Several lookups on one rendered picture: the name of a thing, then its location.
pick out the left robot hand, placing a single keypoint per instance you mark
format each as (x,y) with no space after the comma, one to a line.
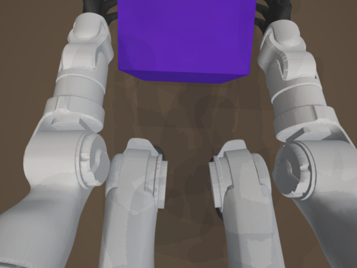
(101,7)

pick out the carton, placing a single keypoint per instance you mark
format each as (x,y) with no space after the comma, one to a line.
(193,41)

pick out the left robot foot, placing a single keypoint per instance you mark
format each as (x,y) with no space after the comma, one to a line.
(160,152)

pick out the left robot upper arm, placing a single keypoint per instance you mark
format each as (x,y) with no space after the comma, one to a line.
(62,168)

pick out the robot right forearm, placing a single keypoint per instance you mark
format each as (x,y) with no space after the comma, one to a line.
(294,87)

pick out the right robot thigh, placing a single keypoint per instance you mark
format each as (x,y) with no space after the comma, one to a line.
(252,236)

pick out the right robot upper arm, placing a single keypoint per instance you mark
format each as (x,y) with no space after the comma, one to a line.
(321,178)

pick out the robot left forearm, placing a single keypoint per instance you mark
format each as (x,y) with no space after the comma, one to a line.
(81,80)

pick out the right robot hand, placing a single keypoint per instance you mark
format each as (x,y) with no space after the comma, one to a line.
(278,10)

